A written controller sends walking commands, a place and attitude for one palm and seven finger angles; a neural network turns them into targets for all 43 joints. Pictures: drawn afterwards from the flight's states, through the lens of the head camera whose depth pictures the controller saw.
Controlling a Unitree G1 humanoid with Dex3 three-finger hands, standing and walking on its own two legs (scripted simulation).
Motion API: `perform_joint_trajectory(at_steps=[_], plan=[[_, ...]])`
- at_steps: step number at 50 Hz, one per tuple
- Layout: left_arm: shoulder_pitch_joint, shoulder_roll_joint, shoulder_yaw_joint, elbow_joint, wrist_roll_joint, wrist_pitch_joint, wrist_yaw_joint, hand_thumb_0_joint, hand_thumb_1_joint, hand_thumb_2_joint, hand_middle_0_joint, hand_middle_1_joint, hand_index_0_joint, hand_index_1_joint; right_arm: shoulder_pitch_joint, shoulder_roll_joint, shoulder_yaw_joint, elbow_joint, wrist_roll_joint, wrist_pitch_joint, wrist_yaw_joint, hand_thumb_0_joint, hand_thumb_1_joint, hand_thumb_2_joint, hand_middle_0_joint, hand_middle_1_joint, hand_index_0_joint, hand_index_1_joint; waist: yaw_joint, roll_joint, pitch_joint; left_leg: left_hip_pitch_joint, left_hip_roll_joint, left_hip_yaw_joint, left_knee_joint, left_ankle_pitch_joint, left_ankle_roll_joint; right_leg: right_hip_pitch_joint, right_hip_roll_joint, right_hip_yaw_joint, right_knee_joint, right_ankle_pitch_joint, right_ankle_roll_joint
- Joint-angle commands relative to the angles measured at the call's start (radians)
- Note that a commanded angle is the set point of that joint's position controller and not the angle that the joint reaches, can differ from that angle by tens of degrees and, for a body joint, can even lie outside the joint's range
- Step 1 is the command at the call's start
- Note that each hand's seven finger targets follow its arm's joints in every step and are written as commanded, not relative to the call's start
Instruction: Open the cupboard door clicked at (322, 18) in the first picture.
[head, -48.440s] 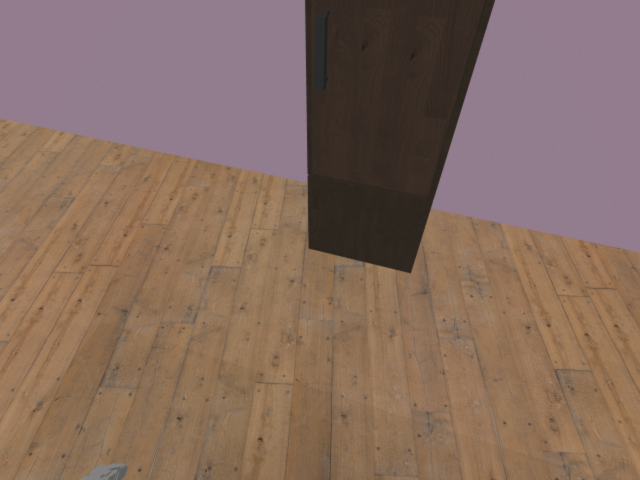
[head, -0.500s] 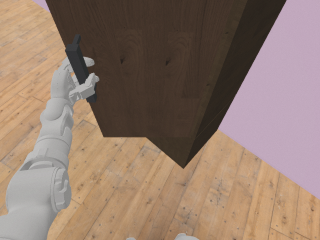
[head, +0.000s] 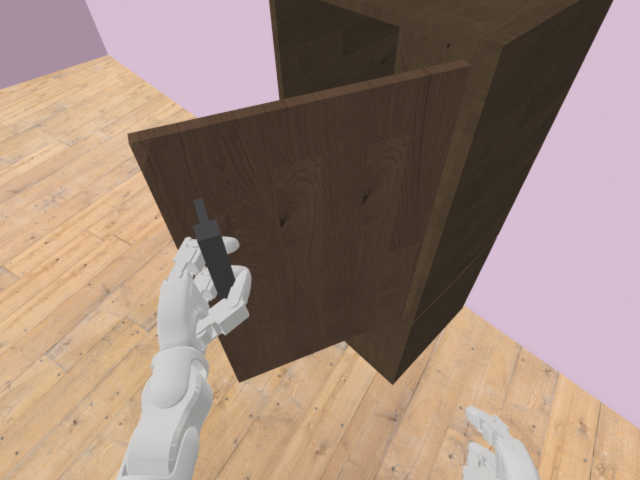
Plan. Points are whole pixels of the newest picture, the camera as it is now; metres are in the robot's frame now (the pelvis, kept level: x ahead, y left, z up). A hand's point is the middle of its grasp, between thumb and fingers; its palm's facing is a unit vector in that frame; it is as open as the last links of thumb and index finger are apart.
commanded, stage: pull the door open along its arc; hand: left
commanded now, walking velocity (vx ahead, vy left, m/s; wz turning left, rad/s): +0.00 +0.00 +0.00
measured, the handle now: (220, 265) +0.36 +0.15 +0.09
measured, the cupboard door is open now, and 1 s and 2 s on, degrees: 69 85 86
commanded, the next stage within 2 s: open thumb and fingers to let go in 0.54 s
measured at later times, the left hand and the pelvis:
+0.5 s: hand (295, 360) +0.23 +0.04 +0.10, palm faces +0.37 -0.93 -0.02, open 6.7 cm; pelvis -0.01 -0.05 +0.00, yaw +4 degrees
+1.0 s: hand (298, 353) +0.24 +0.04 +0.09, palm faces +0.43 -0.90 +0.00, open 9.3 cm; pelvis -0.02 -0.07 +0.00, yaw +3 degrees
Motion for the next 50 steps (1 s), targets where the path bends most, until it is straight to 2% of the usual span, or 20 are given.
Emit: perform_joint_trajectory(at_steps=[1, 3, 4, 8, 9, 10, 11, 15, 17, 21, 26, 28, 32, 37, 38, 41, 42, 44, 47, 50], plan=[[0.128, 0.088, 0.089, -0.417, 0.076, 0.018, 0.223, 0.000, 0.900, 0.900, -0.400, -1.350, -0.400, -1.350, -0.107, -0.075, -0.025, -0.174, -0.024, -0.004, -0.004, 0.000, -0.900, -0.900, 0.200, 0.300, 0.200, 0.300, 0.076, -0.070, -0.192, 0.083, 0.038, -0.082, -0.054, 0.467, -0.056, 0.232, -0.052, -0.002, -0.033, 0.489, 0.018], [0.194, 0.073, 0.057, -0.426, 0.125, 0.053, 0.280, 0.000, 0.900, 0.900, -0.400, -1.350, -0.400, -1.350, -0.130, -0.066, -0.015, -0.175, -0.037, 0.032, -0.011, 0.000, -0.900, -0.900, 0.200, 0.300, 0.200, 0.300, 0.073, -0.079, -0.143, 0.063, 0.028, -0.087, -0.053, 0.403, -0.052, 0.237, -0.055, 0.012, -0.050, 0.466, 0.013], [0.195, 0.040, 0.024, -0.452, 0.131, 0.064, 0.301, 0.000, 0.900, 0.900, -0.400, -1.350, -0.400, -1.350, -0.152, -0.055, -0.010, -0.183, -0.039, 0.046, -0.013, 0.000, -0.900, -0.900, 0.200, 0.300, 0.200, 0.300, 0.071, -0.073, -0.130, 0.062, 0.024, -0.086, -0.056, 0.386, -0.051, 0.239, -0.058, 0.019, -0.058, 0.463, 0.012], [0.209, -0.027, -0.055, -0.440, 0.181, 0.102, 0.371, 0.000, 0.900, 0.900, -0.400, -1.350, -0.400, -1.350, -0.189, -0.036, 0.000, -0.169, -0.049, 0.090, -0.019, 0.000, -0.900, -0.900, 0.200, 0.300, 0.200, 0.300, 0.059, -0.095, -0.091, 0.056, 0.014, -0.099, -0.038, 0.357, -0.048, 0.239, -0.063, 0.044, -0.078, 0.478, 0.008], [0.219, -0.053, -0.079, -0.440, 0.195, 0.109, 0.381, 0.000, 0.900, 0.900, -0.400, -1.350, -0.400, -1.350, -0.205, -0.034, -0.001, -0.170, -0.054, 0.096, -0.018, 0.000, -0.900, -0.900, 0.200, 0.300, 0.200, 0.300, 0.063, -0.082, -0.102, 0.060, 0.013, -0.096, -0.030, 0.355, -0.046, 0.232, -0.067, 0.047, -0.075, 0.489, 0.011], [0.218, -0.064, -0.094, -0.436, 0.209, 0.113, 0.390, 0.000, 0.900, 0.900, -0.400, -1.350, -0.400, -1.350, -0.208, -0.029, 0.000, -0.166, -0.055, 0.100, -0.016, 0.000, -0.900, -0.900, 0.200, 0.300, 0.200, 0.300, 0.060, -0.099, -0.105, 0.057, 0.011, -0.101, -0.026, 0.352, -0.046, 0.235, -0.071, 0.051, -0.075, 0.500, 0.013], [0.231, -0.085, -0.119, -0.444, 0.211, 0.114, 0.386, 0.000, 0.900, 0.900, -0.400, -1.350, -0.400, -1.350, -0.216, -0.029, -0.001, -0.170, -0.055, 0.104, -0.015, 0.000, -0.900, -0.900, 0.200, 0.300, 0.200, 0.300, 0.058, -0.074, -0.112, 0.060, 0.011, -0.099, -0.022, 0.348, -0.046, 0.237, -0.076, 0.057, -0.078, 0.507, 0.014], [0.287, -0.132, -0.191, -0.479, 0.190, 0.104, 0.353, 0.000, 0.900, 0.900, -0.400, -1.350, -0.400, -1.350, -0.219, -0.027, -0.002, -0.178, -0.052, 0.098, -0.013, 0.000, -0.900, -0.900, 0.200, 0.300, 0.200, 0.300, 0.043, -0.102, -0.103, 0.069, 0.012, -0.107, -0.017, 0.321, -0.044, 0.253, -0.097, 0.071, -0.096, 0.567, 0.036], [0.295, -0.157, -0.236, -0.508, 0.187, 0.093, 0.341, 0.000, 0.900, 0.900, -0.400, -1.350, -0.400, -1.350, -0.221, -0.027, -0.002, -0.184, -0.050, 0.087, -0.010, 0.000, -0.900, -0.900, 0.200, 0.300, 0.200, 0.300, 0.034, -0.094, -0.098, 0.071, 0.010, -0.111, -0.008, 0.312, -0.043, 0.254, -0.108, 0.085, -0.102, 0.595, 0.044], [0.267, -0.205, -0.308, -0.511, 0.190, 0.070, 0.339, 0.000, 0.900, 0.900, -0.400, -1.350, -0.400, -1.350, -0.223, -0.034, -0.004, -0.185, -0.052, 0.052, -0.005, 0.000, -0.900, -0.900, 0.200, 0.300, 0.200, 0.300, 0.016, -0.110, -0.068, 0.063, 0.002, -0.122, 0.011, 0.245, -0.041, 0.210, -0.128, 0.111, -0.142, 0.477, 0.055], [0.054, -0.141, -0.242, -0.420, 0.183, 0.026, 0.371, 0.000, 0.900, 0.900, -0.400, -1.350, -0.400, -1.350, -0.222, -0.040, -0.008, -0.157, -0.056, 0.013, -0.031, 0.000, -0.900, -0.900, 0.200, 0.300, 0.200, 0.300, -0.001, -0.176, -0.044, 0.002, -0.018, -0.137, 0.033, 0.143, -0.040, 0.191, -0.168, 0.207, -0.227, 0.279, 0.078], [0.031, -0.137, -0.246, -0.424, 0.188, 0.007, 0.370, 0.000, 0.900, 0.900, -0.400, -1.350, -0.400, -1.350, -0.217, -0.040, -0.014, -0.150, -0.053, 0.005, -0.033, 0.000, -0.900, -0.900, 0.200, 0.300, 0.200, 0.300, 0.009, -0.151, -0.079, -0.003, -0.022, -0.145, 0.030, 0.139, -0.041, 0.211, -0.174, 0.227, -0.228, 0.247, 0.073], [0.016, -0.137, -0.241, -0.369, 0.188, -0.015, 0.364, 0.000, 0.900, 0.900, -0.400, -1.350, -0.400, -1.350, -0.222, -0.035, -0.015, -0.137, -0.049, -0.001, -0.039, 0.000, -0.900, -0.900, 0.200, 0.300, 0.200, 0.300, 0.018, -0.159, -0.080, -0.025, -0.024, -0.155, 0.019, 0.113, -0.039, 0.223, -0.187, 0.250, -0.247, 0.173, 0.079], [0.009, -0.095, -0.186, -0.340, 0.175, -0.037, 0.355, 0.000, 0.550, 0.750, -0.375, -1.313, -0.375, -1.313, -0.226, -0.035, -0.016, -0.126, -0.051, -0.005, -0.053, 0.000, -0.900, -0.900, 0.200, 0.300, 0.200, 0.300, 0.027, -0.181, -0.088, -0.052, -0.023, -0.161, 0.011, 0.103, -0.038, 0.258, -0.197, 0.277, -0.252, 0.193, 0.100], [0.005, -0.081, -0.167, -0.331, 0.172, -0.038, 0.352, 0.000, 0.480, 0.720, -0.370, -1.305, -0.370, -1.305, -0.220, -0.035, -0.016, -0.119, -0.049, -0.001, -0.055, 0.000, -0.900, -0.900, 0.200, 0.300, 0.200, 0.300, 0.030, -0.179, -0.093, -0.057, -0.023, -0.163, 0.007, 0.105, -0.038, 0.269, -0.197, 0.277, -0.251, 0.194, 0.094], [0.007, -0.104, -0.182, -0.343, 0.162, -0.049, 0.342, 0.000, 0.270, 0.630, -0.355, -1.283, -0.355, -1.283, -0.226, -0.032, -0.014, -0.125, -0.047, 0.000, -0.055, 0.000, -0.900, -0.900, 0.200, 0.300, 0.200, 0.300, 0.030, -0.141, -0.087, -0.035, -0.021, -0.159, -0.003, 0.115, -0.037, 0.255, -0.188, 0.259, -0.243, 0.194, 0.092], [0.003, -0.105, -0.181, -0.337, 0.159, -0.050, 0.343, 0.000, 0.200, 0.600, -0.350, -1.275, -0.350, -1.275, -0.231, -0.032, -0.013, -0.125, -0.048, -0.001, -0.057, 0.000, -0.900, -0.900, 0.200, 0.300, 0.200, 0.300, 0.026, -0.146, -0.072, -0.032, -0.021, -0.160, 0.002, 0.112, -0.036, 0.243, -0.188, 0.263, -0.249, 0.196, 0.105], [-0.021, -0.110, -0.185, -0.328, 0.159, -0.051, 0.347, 0.000, 0.060, 0.540, -0.340, -1.260, -0.340, -1.260, -0.229, -0.032, -0.012, -0.125, -0.050, -0.003, -0.058, 0.000, -0.900, -0.900, 0.200, 0.300, 0.200, 0.300, 0.023, -0.166, -0.061, -0.029, -0.020, -0.161, -0.002, 0.108, -0.035, 0.229, -0.183, 0.248, -0.250, 0.162, 0.089], [-0.054, -0.105, -0.180, -0.321, 0.169, -0.050, 0.358, 0.000, -0.150, 0.450, -0.325, -1.237, -0.325, -1.237, -0.231, -0.031, -0.012, -0.122, -0.053, -0.003, -0.059, 0.000, -0.900, -0.900, 0.200, 0.300, 0.200, 0.300, 0.021, -0.158, -0.080, -0.030, -0.023, -0.161, 0.005, 0.111, -0.034, 0.235, -0.189, 0.261, -0.251, 0.174, 0.097], [-0.041, -0.109, -0.184, -0.325, 0.179, -0.045, 0.362, 0.000, -0.360, 0.360, -0.310, -1.215, -0.310, -1.215, -0.220, -0.031, -0.015, -0.126, -0.053, -0.001, -0.058, 0.000, -0.900, -0.900, 0.200, 0.300, 0.200, 0.300, 0.028, -0.157, -0.114, -0.016, -0.021, -0.158, -0.002, 0.143, -0.034, 0.252, -0.179, 0.231, -0.220, 0.237, 0.085]])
